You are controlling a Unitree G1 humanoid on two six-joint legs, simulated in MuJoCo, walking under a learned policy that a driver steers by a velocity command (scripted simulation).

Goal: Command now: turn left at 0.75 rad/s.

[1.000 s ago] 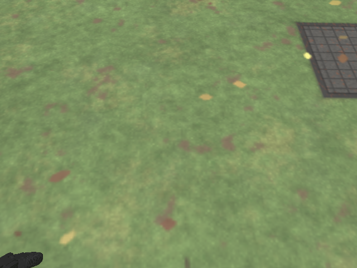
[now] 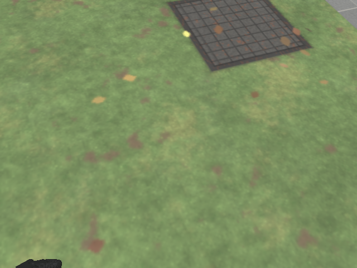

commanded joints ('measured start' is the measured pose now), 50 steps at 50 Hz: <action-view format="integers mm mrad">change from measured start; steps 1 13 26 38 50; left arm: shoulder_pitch -79 -78 293 459 337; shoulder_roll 94 87 108 215 -13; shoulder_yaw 29 30 19 -3 -21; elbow -102 -84 14 177 86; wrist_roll -2 -42 -2 -24 -72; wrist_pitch -30 -133 -142 -109 -48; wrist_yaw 4 -58 -25 -25 -37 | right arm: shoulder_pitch -45 -16 -117 -291 -1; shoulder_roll -175 -183 -63 -38 31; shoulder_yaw -50 -42 14 23 1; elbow -94 -148 -245 -296 4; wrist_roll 28 30 39 30 -10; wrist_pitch -13 -3 -31 -74 -132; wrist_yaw -32 -41 14 67 27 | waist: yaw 26 7 114 6 69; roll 113 232 -57 -125 131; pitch -173 -76 27 29 24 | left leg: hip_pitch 335 63 -718 -218 105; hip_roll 256 136 166 -24 267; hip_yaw -384 -549 -97 148 -2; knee -205 -318 787 142 -432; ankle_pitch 660 -256 131 99 162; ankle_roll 189 156 -47 83 52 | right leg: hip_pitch -246 67 478 570 -200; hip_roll -24 37 -291 -360 -255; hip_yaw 92 65 157 -146 79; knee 62 -531 -908 -814 258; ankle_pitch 81 243 177 1567 389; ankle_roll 15 23 -149 -198 -89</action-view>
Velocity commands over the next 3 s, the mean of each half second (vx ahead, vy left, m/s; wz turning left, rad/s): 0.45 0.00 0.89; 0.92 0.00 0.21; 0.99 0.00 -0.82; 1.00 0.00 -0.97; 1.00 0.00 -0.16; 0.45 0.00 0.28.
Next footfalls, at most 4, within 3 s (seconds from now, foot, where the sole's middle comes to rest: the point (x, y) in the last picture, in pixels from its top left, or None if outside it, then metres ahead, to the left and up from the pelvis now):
0.34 right None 0.16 -0.13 -0.77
0.80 left None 0.38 0.36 -0.77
1.26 right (61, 164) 0.84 0.44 -0.77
1.70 left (20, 98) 1.21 0.68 -0.77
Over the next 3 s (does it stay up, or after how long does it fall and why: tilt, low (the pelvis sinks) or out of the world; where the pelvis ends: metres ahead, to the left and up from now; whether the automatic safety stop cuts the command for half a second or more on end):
stays up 1.90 0.19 0.01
